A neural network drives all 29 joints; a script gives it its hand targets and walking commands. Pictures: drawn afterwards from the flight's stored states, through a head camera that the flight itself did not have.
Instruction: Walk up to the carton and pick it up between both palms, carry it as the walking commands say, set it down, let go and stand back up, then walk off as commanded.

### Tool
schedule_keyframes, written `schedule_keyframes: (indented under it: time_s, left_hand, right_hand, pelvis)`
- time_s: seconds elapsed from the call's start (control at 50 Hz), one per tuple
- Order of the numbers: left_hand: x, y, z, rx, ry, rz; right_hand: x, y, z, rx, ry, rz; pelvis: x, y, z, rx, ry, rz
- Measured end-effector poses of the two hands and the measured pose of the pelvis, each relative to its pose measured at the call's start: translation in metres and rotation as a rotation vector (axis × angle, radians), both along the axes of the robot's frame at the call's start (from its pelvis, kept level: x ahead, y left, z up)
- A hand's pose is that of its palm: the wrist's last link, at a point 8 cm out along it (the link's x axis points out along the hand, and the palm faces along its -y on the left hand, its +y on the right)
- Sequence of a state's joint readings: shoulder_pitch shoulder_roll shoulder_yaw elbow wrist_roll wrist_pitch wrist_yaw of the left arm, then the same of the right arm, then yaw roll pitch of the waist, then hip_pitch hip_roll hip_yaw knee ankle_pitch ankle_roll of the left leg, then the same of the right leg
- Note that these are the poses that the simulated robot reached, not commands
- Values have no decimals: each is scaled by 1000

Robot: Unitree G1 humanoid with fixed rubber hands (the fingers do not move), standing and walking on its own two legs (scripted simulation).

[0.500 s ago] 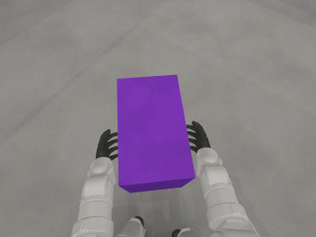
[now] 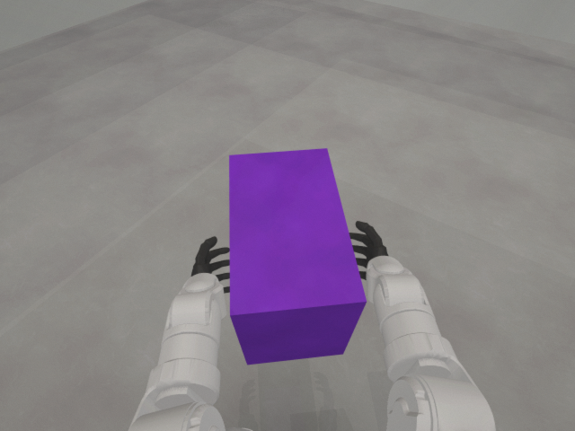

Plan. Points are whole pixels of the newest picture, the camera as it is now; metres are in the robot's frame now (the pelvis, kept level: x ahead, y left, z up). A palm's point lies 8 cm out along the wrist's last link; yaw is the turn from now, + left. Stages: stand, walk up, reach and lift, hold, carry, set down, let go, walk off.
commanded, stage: reach and lift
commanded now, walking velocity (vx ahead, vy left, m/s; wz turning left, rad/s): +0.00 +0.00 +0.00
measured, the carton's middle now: (287, 256) +0.40 +0.03 -0.03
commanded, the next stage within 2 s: hold in 1.90 s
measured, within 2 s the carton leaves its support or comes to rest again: neither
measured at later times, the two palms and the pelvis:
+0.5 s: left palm (198, 246) +0.34 +0.15 +0.08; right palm (381, 233) +0.36 -0.11 +0.09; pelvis +0.00 +0.00 +0.01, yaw +0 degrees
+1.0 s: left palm (215, 248) +0.35 +0.13 +0.05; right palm (392, 249) +0.35 -0.13 +0.06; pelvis +0.06 +0.01 +0.02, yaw -3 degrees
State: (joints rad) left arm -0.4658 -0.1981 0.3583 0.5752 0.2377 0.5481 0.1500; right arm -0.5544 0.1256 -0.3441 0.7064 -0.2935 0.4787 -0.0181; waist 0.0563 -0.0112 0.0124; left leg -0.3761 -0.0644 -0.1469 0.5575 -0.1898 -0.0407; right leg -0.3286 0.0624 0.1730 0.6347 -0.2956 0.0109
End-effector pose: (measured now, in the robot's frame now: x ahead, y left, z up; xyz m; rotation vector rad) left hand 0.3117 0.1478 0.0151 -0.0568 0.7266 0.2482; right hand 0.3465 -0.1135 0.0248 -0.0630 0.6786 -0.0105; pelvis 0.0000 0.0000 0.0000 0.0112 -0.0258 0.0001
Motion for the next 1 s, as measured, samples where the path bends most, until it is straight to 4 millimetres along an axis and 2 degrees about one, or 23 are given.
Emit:
schedule_keyframes:
  time_s: [0.08, 0.16, 0.28, 0.4, 0.48, 0.6, 0.78, 0.9, 1.0]
  left_hand:
    - [1, -6, 15, 8, -4, 0]
    - [2, -3, 27, 13, -22, 7]
    - [2, 7, 41, -20, -8, 37]
    - [13, 8, 58, 46, 8, -33]
    - [24, 5, 61, 43, 7, -68]
    - [38, 4, 49, -24, 17, -91]
    - [44, -4, 30, 27, 63, -152]
    - [46, -8, 33, 64, 64, -179]
    - [40, -14, 37, 49, 35, -168]
  right_hand:
    - [8, -5, 22, -34, -14, 33]
    - [16, 0, 42, -72, -39, 73]
    - [10, 9, 47, -74, -13, 71]
    - [8, 8, 52, -46, -1, 33]
    - [13, 4, 61, -47, -2, -4]
    - [19, 3, 63, -78, 17, -51]
    - [17, -6, 36, -12, 56, -108]
    - [9, -11, 28, 7, 45, -126]
    - [6, -17, 38, -30, 15, -98]
  pelvis:
    - [-16, -7, -1, 18, -52, -14]
    - [-26, -14, -3, 22, -64, -20]
    - [-28, -23, 0, 9, -92, 3]
    - [-14, -16, 3, -10, -103, 13]
    - [-1, -5, 5, -14, -115, 5]
    - [27, 10, 10, -4, -102, -25]
    - [58, 26, 19, -18, -65, -81]
    - [66, 24, 20, -6, -59, -78]
    - [64, 11, 20, 0, -72, -61]
